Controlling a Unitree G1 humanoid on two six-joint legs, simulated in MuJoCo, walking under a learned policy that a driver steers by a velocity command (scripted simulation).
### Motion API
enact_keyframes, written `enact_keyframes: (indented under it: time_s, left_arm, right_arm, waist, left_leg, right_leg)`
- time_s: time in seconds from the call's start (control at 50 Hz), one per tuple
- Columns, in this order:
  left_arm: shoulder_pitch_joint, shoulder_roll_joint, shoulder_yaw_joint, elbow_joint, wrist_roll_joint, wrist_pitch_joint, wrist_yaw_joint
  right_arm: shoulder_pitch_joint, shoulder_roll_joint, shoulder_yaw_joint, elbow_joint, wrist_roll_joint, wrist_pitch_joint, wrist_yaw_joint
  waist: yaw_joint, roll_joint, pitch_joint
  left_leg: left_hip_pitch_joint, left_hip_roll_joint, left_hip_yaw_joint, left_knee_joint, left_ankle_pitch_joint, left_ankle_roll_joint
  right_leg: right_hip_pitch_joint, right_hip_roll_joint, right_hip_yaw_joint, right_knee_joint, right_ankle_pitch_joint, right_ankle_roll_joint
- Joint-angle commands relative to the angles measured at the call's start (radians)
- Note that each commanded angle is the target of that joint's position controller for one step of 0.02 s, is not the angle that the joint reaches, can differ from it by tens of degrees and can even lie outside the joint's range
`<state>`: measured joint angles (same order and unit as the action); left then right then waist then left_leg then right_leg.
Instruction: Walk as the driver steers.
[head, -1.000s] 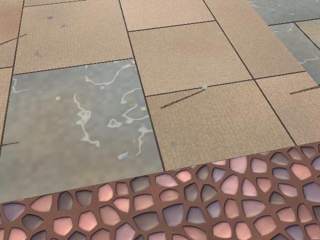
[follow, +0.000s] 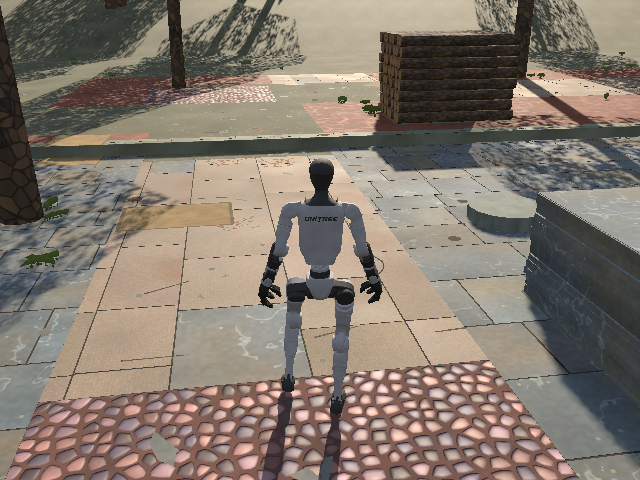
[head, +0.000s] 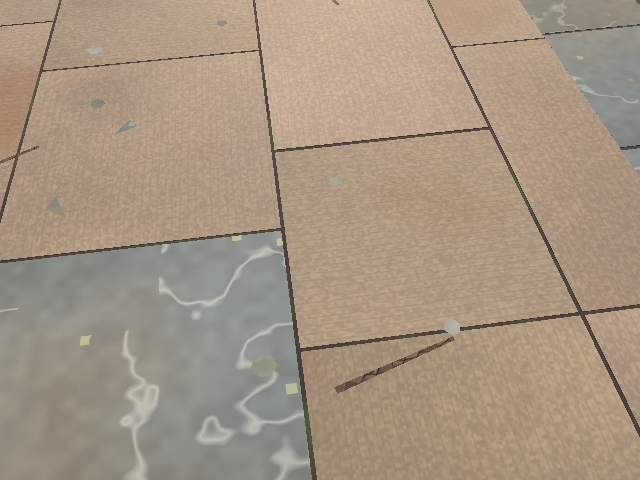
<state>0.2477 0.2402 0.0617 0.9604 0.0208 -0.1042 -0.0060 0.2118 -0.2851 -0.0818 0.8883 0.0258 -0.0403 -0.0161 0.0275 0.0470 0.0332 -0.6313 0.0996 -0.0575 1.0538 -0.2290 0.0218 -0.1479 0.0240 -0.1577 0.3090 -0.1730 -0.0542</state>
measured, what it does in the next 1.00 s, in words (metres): walks ahead, turning left: left foot, then right foot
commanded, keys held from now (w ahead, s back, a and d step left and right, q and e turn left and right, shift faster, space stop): q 1.00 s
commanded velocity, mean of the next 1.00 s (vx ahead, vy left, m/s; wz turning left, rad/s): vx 0.08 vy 0.00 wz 0.56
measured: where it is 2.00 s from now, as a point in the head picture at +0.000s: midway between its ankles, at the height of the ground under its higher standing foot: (173, 477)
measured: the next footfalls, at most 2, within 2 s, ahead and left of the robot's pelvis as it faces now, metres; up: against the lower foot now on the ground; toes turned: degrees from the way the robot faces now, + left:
left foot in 0.24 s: +0.25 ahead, +0.13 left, +0.00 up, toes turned +9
right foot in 0.72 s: +0.29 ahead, -0.09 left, +0.00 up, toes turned +30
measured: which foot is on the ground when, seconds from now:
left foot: up 0.00-0.22, down 0.24-0.72, up 0.74-1.00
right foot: down 0.00-0.24, up 0.26-0.70, down 0.72-1.00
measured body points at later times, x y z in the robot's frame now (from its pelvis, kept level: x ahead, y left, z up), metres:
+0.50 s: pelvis +0.14 +0.04 -0.01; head +0.19 +0.07 +0.44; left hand +0.24 +0.35 -0.13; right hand +0.35 -0.21 -0.10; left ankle +0.21 +0.12 -0.75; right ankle +0.21 -0.13 -0.69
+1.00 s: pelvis +0.18 +0.00 +0.00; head +0.22 +0.00 +0.45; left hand +0.13 +0.30 -0.10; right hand +0.47 -0.16 -0.11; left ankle +0.11 +0.12 -0.68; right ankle +0.25 -0.11 -0.75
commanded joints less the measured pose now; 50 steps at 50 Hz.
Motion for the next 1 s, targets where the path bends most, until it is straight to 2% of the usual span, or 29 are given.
enact_keyframes:
  time_s: [0.02, 0.08, 0.14, 0.18, 0.2, 0.22, 0.24, 0.26, 0.28, 0.3, 0.32, 0.34, 0.38, 0.4, 0.48, 0.56, 0.62, 0.66, 0.7, 0.72, 0.74, 0.76, 0.78, 0.8, 0.82, 0.84, 0.86, 0.92, 1.0]
  left_arm:
    - [-0.112, 0.15, 0.029, -0.074, 0.001, -0.005, 0.027]
    - [-0.084, 0.175, 0.033, -0.069, -0.01, 0.016, 0.048]
    - [-0.072, 0.198, 0.042, -0.064, -0.033, 0.043, 0.055]
    - [-0.095, 0.214, 0.05, -0.075, -0.047, 0.061, 0.061]
    - [-0.11, 0.217, 0.054, -0.084, -0.053, 0.069, 0.064]
    - [-0.116, 0.203, 0.05, -0.091, -0.054, 0.078, 0.065]
    - [-0.063, 0.181, 0.041, -0.096, -0.029, 0.077, 0.057]
    - [-0.005, 0.081, 0.013, -0.127, 0.029, 0.07, 0.04]
    - [0.021, 0.115, 0.01, -0.127, 0.001, 0.058, 0.022]
    - [-0.06, 0.158, 0.021, -0.144, -0.039, 0.057, 0.016]
    - [-0.11, 0.159, 0.023, -0.153, -0.04, 0.061, 0.023]
    - [-0.132, 0.162, 0.027, -0.147, -0.024, 0.072, 0.036]
    - [-0.132, 0.172, 0.035, -0.155, -0.012, 0.092, 0.046]
    - [-0.12, 0.156, 0.033, -0.154, -0.012, 0.095, 0.048]
    - [-0.139, 0.128, 0.023, -0.16, -0.014, 0.099, 0.057]
    - [-0.173, 0.135, 0.025, -0.175, -0.02, 0.097, 0.053]
    - [-0.173, 0.143, 0.026, -0.182, -0.025, 0.081, 0.044]
    - [-0.148, 0.151, 0.029, -0.18, -0.03, 0.07, 0.034]
    - [-0.068, 0.162, 0.038, -0.159, -0.029, 0.062, 0.022]
    - [-0.032, 0.217, 0.053, -0.153, -0.015, 0.064, 0.023]
    - [-0.065, 0.309, 0.07, -0.166, 0.007, 0.077, 0.031]
    - [-0.085, 0.274, 0.064, -0.186, 0.035, 0.078, 0.029]
    - [-0.146, 0.221, 0.05, -0.219, 0.027, 0.076, 0.036]
    - [-0.189, 0.183, 0.042, -0.229, 0.009, 0.079, 0.041]
    - [-0.196, 0.164, 0.035, -0.237, -0.007, 0.081, 0.045]
    - [-0.189, 0.159, 0.029, -0.238, -0.014, 0.084, 0.048]
    - [-0.174, 0.163, 0.028, -0.238, -0.012, 0.09, 0.051]
    - [-0.098, 0.189, 0.037, -0.232, -0.005, 0.105, 0.059]
    - [-0.094, 0.245, 0.059, -0.244, -0.014, 0.113, 0.049]
  right_arm:
    - [0.044, -0.014, -0.005, -0.06, -0.014, 0.007, 0.009]
    - [-0.055, -0.001, 0.003, -0.106, -0.018, 0.008, 0.033]
    - [-0.092, -0.031, -0.006, -0.151, -0.021, 0.018, 0.054]
    - [-0.067, -0.063, -0.019, -0.169, -0.024, 0.023, 0.064]
    - [-0.016, -0.083, -0.03, -0.164, -0.023, 0.021, 0.067]
    - [0.078, -0.118, -0.05, -0.143, -0.022, 0.015, 0.064]
    - [0.138, -0.205, -0.078, -0.142, -0.025, 0.012, 0.042]
    - [0.116, -0.287, -0.085, -0.161, -0.034, 0.019, 0.022]
    - [0.12, -0.254, -0.067, -0.196, -0.048, 0.012, 0.034]
    - [0.061, -0.209, -0.06, -0.222, -0.041, 0.008, 0.039]
    - [-0.005, -0.171, -0.05, -0.228, -0.019, 0.007, 0.035]
    - [-0.047, -0.143, -0.041, -0.236, -0.009, 0.013, 0.026]
    - [-0.073, -0.135, -0.037, -0.251, -0.027, 0.024, 0.012]
    - [-0.068, -0.143, -0.04, -0.256, -0.034, 0.025, 0.007]
    - [-0.043, -0.176, -0.053, -0.271, -0.023, 0.036, -0.016]
    - [-0.059, -0.169, -0.051, -0.288, -0.024, 0.054, -0.024]
    - [-0.054, -0.165, -0.05, -0.297, -0.026, 0.064, -0.024]
    - [-0.056, -0.164, -0.049, -0.304, -0.022, 0.071, -0.024]
    - [-0.072, -0.159, -0.045, -0.313, -0.008, 0.082, -0.028]
    - [-0.048, -0.126, -0.035, -0.318, -0.007, 0.084, -0.029]
    - [0.001, -0.081, -0.027, -0.335, -0.003, 0.081, -0.026]
    - [-0.029, -0.165, -0.05, -0.348, -0.017, 0.065, -0.018]
    - [-0.012, -0.216, -0.068, -0.326, -0.018, 0.063, -0.013]
    - [0.013, -0.205, -0.071, -0.298, -0.015, 0.072, -0.013]
    - [0.031, -0.177, -0.065, -0.281, -0.018, 0.085, -0.016]
    - [0.036, -0.149, -0.057, -0.28, -0.016, 0.093, -0.013]
    - [0.022, -0.132, -0.05, -0.29, -0.01, 0.096, -0.01]
    - [-0.075, -0.106, -0.033, -0.344, 0.0, 0.092, -0.005]
    - [-0.099, -0.088, -0.017, -0.379, -0.007, 0.091, 0.013]
  waist:
    - [-0.06, -0.122, -0.009]
    - [-0.018, -0.11, -0.026]
    - [-0.015, -0.117, -0.041]
    - [-0.041, -0.133, -0.056]
    - [-0.068, -0.132, -0.077]
    - [-0.116, -0.094, -0.122]
    - [-0.131, 0.047, -0.18]
    - [-0.03, 0.266, -0.249]
    - [-0.057, 0.177, -0.445]
    - [-0.076, 0.074, -0.377]
    - [-0.057, -0.001, -0.263]
    - [-0.039, -0.045, -0.195]
    - [-0.006, 0.007, -0.158]
    - [-0.001, 0.027, -0.162]
    - [-0.019, 0.045, -0.187]
    - [-0.037, 0.088, -0.154]
    - [-0.047, 0.114, -0.148]
    - [-0.04, 0.127, -0.151]
    - [0.006, 0.116, -0.15]
    - [0.002, 0.033, -0.162]
    - [-0.064, -0.257, -0.137]
    - [-0.036, -0.333, -0.112]
    - [-0.054, -0.237, -0.103]
    - [-0.068, -0.186, -0.088]
    - [-0.064, -0.173, -0.08]
    - [-0.057, -0.173, -0.063]
    - [-0.048, -0.174, -0.051]
    - [0.015, -0.214, -0.052]
    - [0.031, -0.236, -0.088]
  left_leg:
    - [0.053, 0.016, 0.024, -0.157, 0.156, -0.019]
    - [0.1, -0.012, 0.081, -0.324, 0.272, -0.016]
    - [0.09, -0.026, 0.092, -0.397, 0.208, 0.008]
    - [0.128, -0.057, 0.116, -0.423, 0.111, 0.04]
    - [0.186, -0.086, 0.136, -0.462, 0.091, 0.061]
    - [0.316, -0.128, 0.149, -0.559, 0.175, 0.091]
    - [0.516, -0.048, -0.003, -0.603, 0.576, 0.144]
    - [0.767, 0.184, -0.358, -0.523, 1.068, 0.303]
    - [0.845, 0.283, -0.587, -0.605, 0.862, 0.432]
    - [0.778, 0.239, -0.514, -0.657, 0.646, 0.393]
    - [0.663, 0.184, -0.419, -0.686, 0.471, 0.326]
    - [0.548, 0.146, -0.368, -0.712, 0.36, 0.279]
    - [0.404, 0.09, -0.322, -0.745, 0.293, 0.244]
    - [0.387, 0.073, -0.305, -0.748, 0.309, 0.238]
    - [0.392, 0.051, -0.315, -0.743, 0.22, 0.224]
    - [0.35, 0.021, -0.364, -0.76, -0.014, 0.195]
    - [0.372, 0.019, -0.414, -0.745, -0.017, 0.185]
    - [0.394, 0.016, -0.448, -0.719, 0.038, 0.175]
    - [0.356, -0.028, -0.435, -0.666, 0.058, 0.132]
    - [0.261, -0.086, -0.374, -0.562, -0.061, 0.083]
    - [0.059, -0.259, -0.155, -0.332, -0.315, 0.023]
    - [-0.018, -0.239, -0.107, -0.102, -0.394, -0.023]
    - [-0.001, -0.195, -0.121, 0.024, -0.32, -0.039]
    - [0.005, -0.187, -0.101, 0.077, -0.257, -0.053]
    - [-0.009, -0.182, -0.088, 0.138, -0.21, -0.071]
    - [-0.021, -0.175, -0.075, 0.186, -0.185, -0.086]
    - [-0.019, -0.166, -0.043, 0.178, -0.162, -0.095]
    - [-0.056, -0.119, 0.005, 0.024, -0.129, -0.121]
    - [0.092, -0.072, 0.061, -0.179, -0.159, -0.112]
  right_leg:
    - [-0.06, -0.25, 0.032, -0.121, 0.568, -0.116]
    - [-0.011, -0.25, -0.02, -0.091, 0.583, -0.113]
    - [0.104, -0.296, -0.019, -0.015, 0.595, -0.1]
    - [0.14, -0.312, -0.019, 0.085, 0.684, -0.079]
    - [0.146, -0.302, -0.025, 0.178, 0.73, -0.06]
    - [0.122, -0.254, -0.049, 0.341, 0.691, -0.023]
    - [-0.031, -0.178, -0.06, 0.588, 0.414, 0.048]
    - [-0.369, 0.003, -0.027, 0.924, -0.493, 0.119]
    - [-0.449, 0.044, 0.216, 1.094, -0.578, 0.117]
    - [-0.515, 0.004, 0.259, 1.098, -0.483, 0.096]
    - [-0.539, -0.033, 0.25, 1.03, -0.389, 0.088]
    - [-0.517, -0.064, 0.251, 0.952, -0.327, 0.088]
    - [-0.414, -0.059, 0.245, 0.847, -0.263, 0.086]
    - [-0.391, -0.047, 0.238, 0.794, -0.246, 0.09]
    - [-0.373, -0.024, 0.25, 0.626, -0.19, 0.122]
    - [-0.339, -0.01, 0.262, 0.512, -0.145, 0.131]
    - [-0.296, 0.003, 0.265, 0.417, -0.161, 0.121]
    - [-0.247, 0.011, 0.259, 0.319, -0.16, 0.103]
    - [-0.105, -0.001, 0.236, 0.105, -0.035, 0.071]
    - [0.012, -0.133, 0.327, 0.036, 0.001, 0.026]
    - [0.085, -0.355, 0.56, 0.0, 0.156, -0.099]
    - [0.002, -0.456, 0.697, -0.037, 0.231, -0.218]
    - [-0.018, -0.418, 0.603, -0.015, 0.241, -0.201]
    - [-0.026, -0.344, 0.492, 0.007, 0.232, -0.147]
    - [-0.01, -0.3, 0.424, 0.018, 0.217, -0.119]
    - [-0.01, -0.286, 0.381, 0.018, 0.242, -0.121]
    - [-0.016, -0.265, 0.332, 0.008, 0.246, -0.125]
    - [0.095, -0.275, 0.288, 0.005, 0.271, -0.15]
    - [0.091, -0.317, 0.231, 0.017, 0.329, -0.16]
